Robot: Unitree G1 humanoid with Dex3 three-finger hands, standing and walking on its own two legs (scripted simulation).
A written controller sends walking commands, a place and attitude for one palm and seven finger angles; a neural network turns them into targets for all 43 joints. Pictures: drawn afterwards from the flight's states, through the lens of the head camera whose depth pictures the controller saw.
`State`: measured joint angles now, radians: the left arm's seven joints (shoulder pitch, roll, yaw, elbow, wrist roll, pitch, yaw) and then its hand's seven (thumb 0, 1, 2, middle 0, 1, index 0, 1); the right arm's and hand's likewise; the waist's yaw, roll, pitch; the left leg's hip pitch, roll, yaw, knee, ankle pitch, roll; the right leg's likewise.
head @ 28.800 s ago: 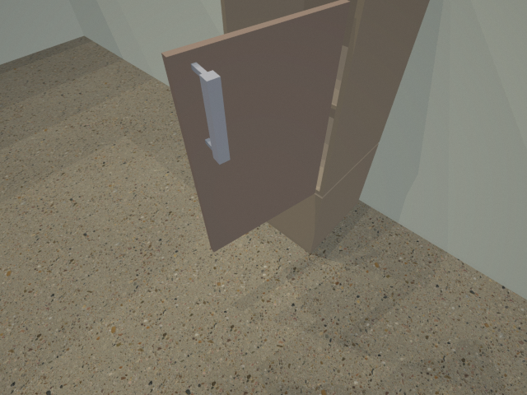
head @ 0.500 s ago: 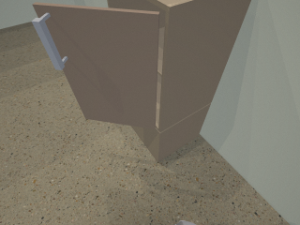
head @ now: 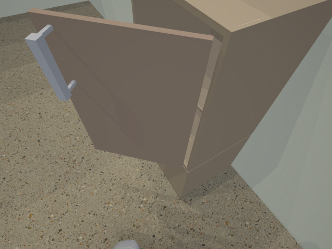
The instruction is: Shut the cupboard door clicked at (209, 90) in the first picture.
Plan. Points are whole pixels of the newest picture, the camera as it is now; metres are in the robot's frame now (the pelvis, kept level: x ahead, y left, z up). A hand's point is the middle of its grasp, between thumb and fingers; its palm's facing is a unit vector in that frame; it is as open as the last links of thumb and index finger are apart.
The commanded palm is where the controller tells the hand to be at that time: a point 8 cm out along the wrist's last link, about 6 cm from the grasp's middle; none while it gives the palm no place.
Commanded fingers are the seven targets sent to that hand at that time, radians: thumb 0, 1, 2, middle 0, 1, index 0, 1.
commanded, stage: come to a stop and stand still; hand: left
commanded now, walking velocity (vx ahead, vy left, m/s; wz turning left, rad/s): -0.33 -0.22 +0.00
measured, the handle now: (57, 65) +0.47 +0.32 +0.15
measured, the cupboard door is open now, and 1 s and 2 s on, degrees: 45 45 45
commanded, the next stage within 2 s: look again from close up in 0.92 s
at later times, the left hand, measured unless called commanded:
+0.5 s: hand out of the picture +0.05 +0.16 -0.16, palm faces +0.01 -0.98 -0.22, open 7.4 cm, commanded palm none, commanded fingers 0.00 0.90 0.90 -0.20 -0.30 -0.20 -0.30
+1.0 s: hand out of the picture +0.03 +0.22 -0.15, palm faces -0.05 -0.96 -0.29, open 7.4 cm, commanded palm none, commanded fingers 0.00 0.90 0.90 -0.20 -0.30 -0.20 -0.30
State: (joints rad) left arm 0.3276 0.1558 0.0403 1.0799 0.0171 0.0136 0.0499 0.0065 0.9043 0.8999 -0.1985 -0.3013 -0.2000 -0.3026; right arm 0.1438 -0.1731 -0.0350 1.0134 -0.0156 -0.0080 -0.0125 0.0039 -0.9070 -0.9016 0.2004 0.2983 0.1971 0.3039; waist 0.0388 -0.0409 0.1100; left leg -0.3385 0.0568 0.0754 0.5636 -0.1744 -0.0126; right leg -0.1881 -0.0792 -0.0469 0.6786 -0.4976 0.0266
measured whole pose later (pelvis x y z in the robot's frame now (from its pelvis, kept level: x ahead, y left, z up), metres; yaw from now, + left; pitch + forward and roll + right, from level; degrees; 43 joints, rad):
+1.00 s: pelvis -0.01 +0.02 +0.01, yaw -3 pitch -1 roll +1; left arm 0.22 0.20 -0.01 1.07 0.00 0.00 0.03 0.01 0.90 0.90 -0.20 -0.30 -0.20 -0.30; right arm 0.27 -0.20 0.01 1.06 -0.01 -0.03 -0.02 0.01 -0.91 -0.90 0.20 0.30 0.20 0.30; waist 0.00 0.05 0.06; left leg -0.13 -0.04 0.07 0.44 -0.30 0.04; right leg -0.25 -0.04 0.02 0.52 -0.26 0.02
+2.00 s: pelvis -0.01 -0.01 +0.01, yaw -5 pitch +1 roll +1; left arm 0.20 0.21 0.01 1.06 0.01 0.01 0.03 0.01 0.90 0.90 -0.20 -0.30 -0.20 -0.30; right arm 0.24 -0.23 -0.01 1.06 -0.02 0.01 -0.02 0.00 -0.90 -0.90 0.20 0.30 0.20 0.30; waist 0.02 0.00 0.03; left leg -0.13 0.00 0.09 0.42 -0.31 0.00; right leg -0.26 0.01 0.03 0.49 -0.24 -0.02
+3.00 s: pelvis -0.04 +0.10 +0.01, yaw -7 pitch +1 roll +2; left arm 0.29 0.17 0.05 0.97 0.03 0.00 0.05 0.00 0.91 0.90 -0.20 -0.30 -0.20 -0.30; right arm 0.23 -0.19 -0.05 0.95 -0.02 0.07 0.02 0.01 -0.90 -0.90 0.20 0.30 0.20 0.30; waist 0.03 -0.02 0.05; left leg -0.47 -0.01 0.03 1.01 -0.39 -0.04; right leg -0.24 -0.11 -0.09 0.56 -0.33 0.01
